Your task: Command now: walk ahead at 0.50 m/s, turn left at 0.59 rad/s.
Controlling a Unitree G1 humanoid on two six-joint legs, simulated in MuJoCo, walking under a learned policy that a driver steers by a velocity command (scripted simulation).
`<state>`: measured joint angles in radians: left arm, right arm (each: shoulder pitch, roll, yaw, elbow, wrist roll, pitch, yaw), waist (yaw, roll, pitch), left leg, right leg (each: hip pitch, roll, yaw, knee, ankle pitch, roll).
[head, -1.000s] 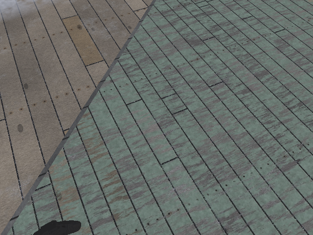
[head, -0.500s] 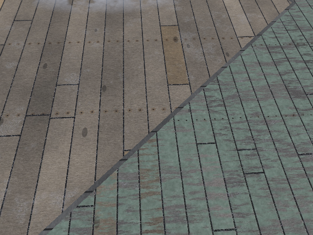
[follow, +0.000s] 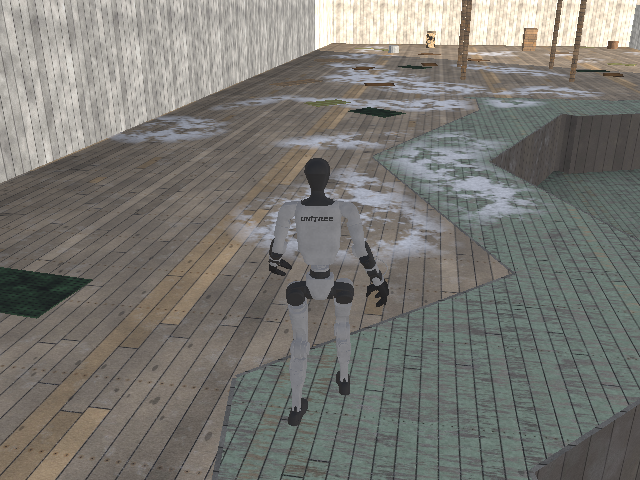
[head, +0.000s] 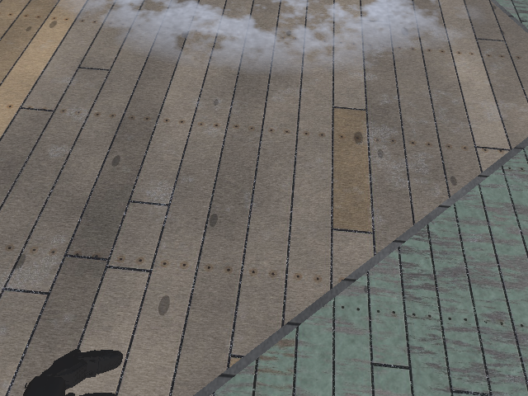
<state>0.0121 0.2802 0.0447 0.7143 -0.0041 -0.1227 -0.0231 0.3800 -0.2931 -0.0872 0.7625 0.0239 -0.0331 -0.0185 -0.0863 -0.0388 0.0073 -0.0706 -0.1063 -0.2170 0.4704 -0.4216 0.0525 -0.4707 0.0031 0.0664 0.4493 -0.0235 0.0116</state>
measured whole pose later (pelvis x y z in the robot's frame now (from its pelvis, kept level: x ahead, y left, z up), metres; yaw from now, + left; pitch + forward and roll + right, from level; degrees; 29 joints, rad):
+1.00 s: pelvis +0.51 +0.13 +0.00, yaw +12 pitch +2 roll +2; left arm 0.13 0.27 0.04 0.77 -0.01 -0.06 -0.06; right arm 0.29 -0.27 -0.06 0.80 0.00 -0.06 -0.02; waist -0.05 -0.05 0.03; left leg 0.07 -0.05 0.17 0.25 -0.35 0.03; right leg -0.64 -0.06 -0.01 0.61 0.06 -0.01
